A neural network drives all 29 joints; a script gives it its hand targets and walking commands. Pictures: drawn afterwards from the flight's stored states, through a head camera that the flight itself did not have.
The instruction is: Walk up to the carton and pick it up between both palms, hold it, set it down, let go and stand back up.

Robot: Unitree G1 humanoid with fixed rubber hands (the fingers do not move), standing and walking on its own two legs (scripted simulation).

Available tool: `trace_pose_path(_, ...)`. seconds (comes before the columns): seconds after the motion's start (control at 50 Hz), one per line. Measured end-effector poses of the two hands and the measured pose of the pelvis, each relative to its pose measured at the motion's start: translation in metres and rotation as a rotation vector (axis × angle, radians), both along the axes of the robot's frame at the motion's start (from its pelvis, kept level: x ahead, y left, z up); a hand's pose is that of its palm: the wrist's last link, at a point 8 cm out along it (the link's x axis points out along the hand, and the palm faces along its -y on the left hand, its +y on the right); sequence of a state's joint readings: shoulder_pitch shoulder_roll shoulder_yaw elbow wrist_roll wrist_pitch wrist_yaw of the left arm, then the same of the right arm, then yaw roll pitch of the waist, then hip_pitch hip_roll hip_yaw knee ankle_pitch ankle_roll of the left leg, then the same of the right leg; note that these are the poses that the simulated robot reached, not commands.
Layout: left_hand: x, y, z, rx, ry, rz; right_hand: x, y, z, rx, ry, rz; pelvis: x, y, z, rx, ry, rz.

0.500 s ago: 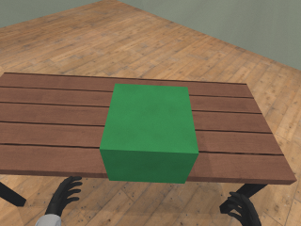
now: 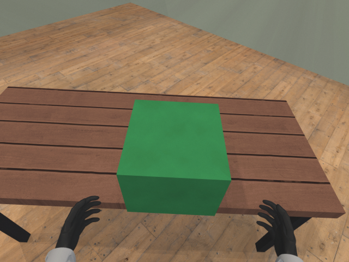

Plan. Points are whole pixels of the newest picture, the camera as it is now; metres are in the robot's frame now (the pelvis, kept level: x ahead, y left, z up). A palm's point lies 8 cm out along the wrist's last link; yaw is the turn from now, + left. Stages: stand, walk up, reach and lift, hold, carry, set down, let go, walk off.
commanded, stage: reach and lift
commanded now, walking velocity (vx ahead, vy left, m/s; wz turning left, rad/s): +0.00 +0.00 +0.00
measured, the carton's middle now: (173, 156) +0.43 +0.03 -0.06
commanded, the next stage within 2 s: none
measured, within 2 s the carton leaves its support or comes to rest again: neither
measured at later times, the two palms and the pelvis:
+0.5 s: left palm (74, 204) +0.25 +0.25 -0.01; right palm (272, 202) +0.27 -0.21 +0.00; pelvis +0.02 +0.00 +0.00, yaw +0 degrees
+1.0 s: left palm (85, 158) +0.33 +0.24 +0.05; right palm (261, 160) +0.34 -0.18 +0.06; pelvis +0.00 +0.00 +0.00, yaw +0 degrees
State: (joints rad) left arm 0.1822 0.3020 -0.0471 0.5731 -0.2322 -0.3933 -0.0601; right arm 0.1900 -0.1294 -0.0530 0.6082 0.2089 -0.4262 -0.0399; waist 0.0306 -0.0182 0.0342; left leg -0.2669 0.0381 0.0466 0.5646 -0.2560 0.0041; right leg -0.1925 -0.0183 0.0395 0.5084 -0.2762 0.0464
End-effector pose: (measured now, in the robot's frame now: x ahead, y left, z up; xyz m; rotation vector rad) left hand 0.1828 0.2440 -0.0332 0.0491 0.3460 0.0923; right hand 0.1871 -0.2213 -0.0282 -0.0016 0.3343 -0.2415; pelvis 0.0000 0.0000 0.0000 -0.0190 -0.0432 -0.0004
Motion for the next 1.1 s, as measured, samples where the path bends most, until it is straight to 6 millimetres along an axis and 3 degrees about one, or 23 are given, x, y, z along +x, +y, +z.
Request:
trace_pose_path(0.28,0.028,0.009,0.008,0.009,-0.008,0.003,0.065,0.008,0.017,0.029,-0.044,0.007,0.014,-0.002,0.0,0.002,0.02,0.0)
trace_pose_path(0.64,0.083,0.005,0.041,0.006,-0.055,-0.035,0.093,0.015,0.033,0.071,-0.039,-0.006,0.014,-0.001,0.0,0.002,0.019,0.0)
trace_pose_path(0.82,0.115,0.002,0.069,0.003,-0.079,-0.057,0.123,0.031,0.058,0.069,-0.049,0.047,0.005,0.0,0.0,0.0,0.007,0.0)
trace_pose_path(1.1,0.161,-0.009,0.088,-0.004,-0.04,-0.078,0.168,0.04,0.098,0.051,-0.097,0.088,0.004,0.0,0.0,0.0,0.006,0.0)
